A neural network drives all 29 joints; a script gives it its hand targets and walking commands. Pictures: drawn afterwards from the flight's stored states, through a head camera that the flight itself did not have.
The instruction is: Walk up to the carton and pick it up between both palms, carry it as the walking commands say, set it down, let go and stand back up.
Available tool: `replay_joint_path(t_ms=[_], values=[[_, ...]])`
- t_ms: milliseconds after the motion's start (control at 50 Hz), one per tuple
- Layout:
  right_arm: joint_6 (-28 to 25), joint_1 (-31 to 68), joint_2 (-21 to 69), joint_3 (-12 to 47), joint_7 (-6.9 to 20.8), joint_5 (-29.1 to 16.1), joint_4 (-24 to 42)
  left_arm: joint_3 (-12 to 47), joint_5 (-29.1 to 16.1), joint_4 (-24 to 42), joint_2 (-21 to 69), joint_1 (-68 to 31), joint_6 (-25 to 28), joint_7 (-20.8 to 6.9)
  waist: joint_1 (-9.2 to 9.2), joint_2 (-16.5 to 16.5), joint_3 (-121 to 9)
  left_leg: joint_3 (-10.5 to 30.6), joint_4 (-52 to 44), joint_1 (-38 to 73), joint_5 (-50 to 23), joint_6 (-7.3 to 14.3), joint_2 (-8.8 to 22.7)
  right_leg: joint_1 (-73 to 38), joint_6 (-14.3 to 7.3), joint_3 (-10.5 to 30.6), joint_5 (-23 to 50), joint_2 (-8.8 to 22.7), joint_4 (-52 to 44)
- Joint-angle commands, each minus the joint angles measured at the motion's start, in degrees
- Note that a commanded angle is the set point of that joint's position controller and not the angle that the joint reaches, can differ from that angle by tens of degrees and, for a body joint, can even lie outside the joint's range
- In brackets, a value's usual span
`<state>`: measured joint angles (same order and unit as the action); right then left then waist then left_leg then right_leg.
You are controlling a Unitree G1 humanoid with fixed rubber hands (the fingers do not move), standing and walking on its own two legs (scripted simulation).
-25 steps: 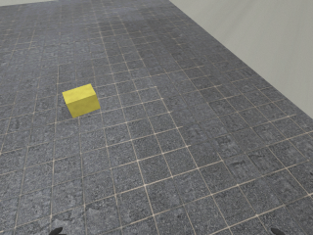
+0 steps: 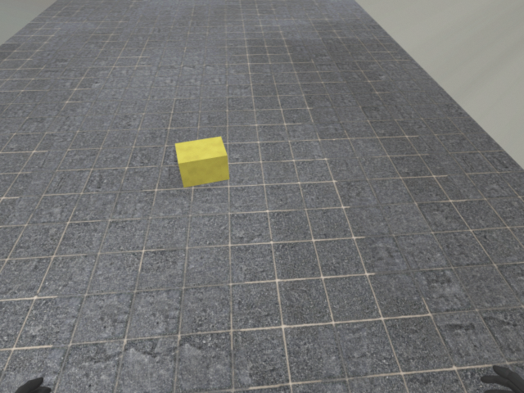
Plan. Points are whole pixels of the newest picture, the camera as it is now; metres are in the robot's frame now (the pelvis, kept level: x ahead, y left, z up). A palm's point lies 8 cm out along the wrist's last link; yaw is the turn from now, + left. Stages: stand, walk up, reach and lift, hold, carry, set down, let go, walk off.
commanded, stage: walk up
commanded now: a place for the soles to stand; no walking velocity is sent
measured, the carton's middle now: (202, 161) +1.41 +0.40 -0.68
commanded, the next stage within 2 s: none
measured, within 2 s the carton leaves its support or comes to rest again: neither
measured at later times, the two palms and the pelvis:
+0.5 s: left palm (35, 346) +0.20 +0.38 -0.05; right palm (421, 279) +0.37 -0.28 -0.09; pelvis +0.20 +0.02 +0.00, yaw +11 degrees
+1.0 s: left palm (63, 246) +0.41 +0.45 -0.08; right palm (362, 186) +0.59 -0.20 -0.05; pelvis +0.42 +0.11 +0.00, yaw +16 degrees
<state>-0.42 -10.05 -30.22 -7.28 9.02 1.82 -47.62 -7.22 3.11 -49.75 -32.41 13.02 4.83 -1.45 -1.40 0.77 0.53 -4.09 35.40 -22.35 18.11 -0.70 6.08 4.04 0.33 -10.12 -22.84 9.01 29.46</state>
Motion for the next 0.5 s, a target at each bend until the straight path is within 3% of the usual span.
replay_joint_path(t_ms=[0, 20, 40, 60, 100, 120, 180, 260, 300, 320, 340, 360, 380, 400, 440, 480], values=[[-1.5, -15.72, -11.38, -3.95, -2.71, 0.86, -1.16, 0.61, -0.53, 4.84, -5.39, -4.39, -0.42, -0.61, 9.85, -11.17, -3.37, 1.45, -8.18, 28.93, 13.04, 3.72, -3.93, 26.58, -5.93, -2.03, -4.49, -0.12, 21.84], [-2.14, -16.64, -19.21, -4.59, -3.75, 0.01, 0.83, 1.88, -1.76, 8.5, -1.83, -7.36, -0.08, -0.8, 10.97, -26.12, -1.64, 39.01, -27.89, 28.52, 35.12, 12.35, 12.29, 43.26, -2.55, 0.14, -12.56, -8.0, 38.61], [-2.91, -11.06, -19.58, -4.43, -4.23, -1.07, 3.41, 1.11, -2.08, 7.73, -7.14, -7.01, -0.56, -0.62, 7.56, -8.88, -0.88, 44.99, -29.25, 20.88, 40.7, 16.54, 17.47, 41.36, -2.04, 11.67, -5.28, -4.01, 42.12], [-3.03, -6.41, -16.83, -3.08, -4.49, -2.0, 5.0, 0.94, -2.99, 6.4, -9.31, -5.13, -0.68, -1.06, 4.26, -4.41, 0.5, 39.6, -27.18, 16.35, 35.49, 15.93, 15.93, 38.35, -1.88, 11.97, -0.32, -1.44, 41.99], [-3.53, -2.43, -12.82, -1.34, -4.89, -1.91, 6.63, 0.53, -2.78, 4.96, -8.75, -0.2, -0.41, -1.48, 1.57, -6.85, 3.32, 26.3, -24.21, 8.83, 23.85, 13.18, 9.66, 32.32, -0.79, 11.45, 0.94, 0.22, 32.18], [-3.64, -2.19, -11.7, -0.86, -4.9, -1.29, 6.55, 0.51, -2.72, 4.07, -8.1, 1.4, -0.42, -1.84, 1.53, -8.83, 3.26, 21.41, -23.16, 5.52, 19.09, 12.11, 7.29, 27.72, -0.29, 10.5, 0.41, -0.5, 26.37], [-4.13, -5.33, -11.4, -0.96, -4.55, -0.21, 6.88, 0.1, -2.59, 5.41, -6.46, 0.06, -0.5, -2.84, 2.61, -10.68, 4.03, 19.64, -23.46, 3.08, 17.14, 13.68, 7.74, 24.18, 0.28, 8.12, 2.0, -2.65, 16.71], [-4.44, -3.95, -11.15, -1.17, -4.41, -0.67, 8.59, -0.58, -2.08, 6.06, -5.25, 0.35, 0.75, -3.14, 1.97, -8.67, 2.22, 17.04, -20.55, 0.64, 14.95, 13.35, 6.96, 16.93, -0.28, 6.77, 7.55, -4.48, 9.16], [-4.12, -2.45, -10.31, -0.86, -4.43, -0.82, 9.12, -1.12, -1.98, 5.3, -4.71, 3.99, 1.41, -2.88, -0.39, -5.74, 1.07, 14.47, -14.33, -3.72, 17.97, 11.75, 4.71, 7.86, -1.19, 4.76, 9.83, -6.93, 3.6], [-3.95, -2.71, -8.0, -0.01, -4.59, -0.41, 9.4, -1.76, -1.67, 4.61, -5.66, 7.92, 1.9, -2.28, -2.22, -1.9, 0.08, 12.48, -6.91, -8.95, 18.01, 10.22, 2.44, -0.2, -2.42, 5.73, 6.72, -7.6, 1.75], [-4.05, -2.84, -4.17, 1.26, -4.86, -0.22, 10.2, -2.8, -1.15, 3.9, -8.0, 14.78, 2.62, -1.29, -5.56, 9.04, -1.48, 7.71, 10.96, -17.3, 14.19, 7.88, -3.13, -8.75, -4.76, 16.85, -5.66, -0.99, -5.88], [-4.28, -3.3, -2.72, 1.72, -5.06, -1.02, 11.29, -3.94, -0.65, 5.58, -14.14, 16.77, 3.25, -0.7, -6.67, 17.0, -1.33, 6.77, 27.66, -28.52, 12.04, 4.7, -11.58, -10.43, -10.81, 48.09, -26.86, 16.67, -19.33], [-3.83, -3.7, -8.63, 0.5, -5.77, -1.31, 9.54, -3.34, -1.69, 7.23, -12.88, 12.05, 3.25, -0.49, -4.2, 3.77, 0.95, 14.74, 33.96, -27.63, 7.94, 3.61, -6.4, -5.99, -12.2, 48.83, -28.55, 19.02, -20.09], [-4.13, -5.06, -10.16, 0.01, -5.72, -1.6, 8.18, -2.95, -1.99, 7.76, -11.38, 9.12, 3.2, -0.34, -2.2, 1.64, 1.41, 14.49, 33.79, -24.57, 3.72, 3.11, -4.39, -2.56, -12.34, 41.4, -23.09, 16.64, -18.47], [-4.2, -5.67, -8.48, 0.46, -5.28, -1.46, 7.14, -2.03, -2.1, 8.47, -8.47, 6.3, 3.29, -0.25, -0.38, 4.35, 2.77, 13.94, 28.13, -20.0, 0.61, 0.94, -1.49, 2.19, -12.0, 28.31, -11.77, 11.54, -18.75], [-3.78, -5.15, -7.2, 0.58, -4.32, -1.22, 6.25, -1.67, -1.7, 8.87, -7.51, 6.89, 3.45, -0.38, -0.45, 6.01, 3.34, 11.15, 21.22, -15.98, -0.33, -0.56, -1.68, 4.1, -12.61, 19.01, -0.2, 9.43, -18.52]])
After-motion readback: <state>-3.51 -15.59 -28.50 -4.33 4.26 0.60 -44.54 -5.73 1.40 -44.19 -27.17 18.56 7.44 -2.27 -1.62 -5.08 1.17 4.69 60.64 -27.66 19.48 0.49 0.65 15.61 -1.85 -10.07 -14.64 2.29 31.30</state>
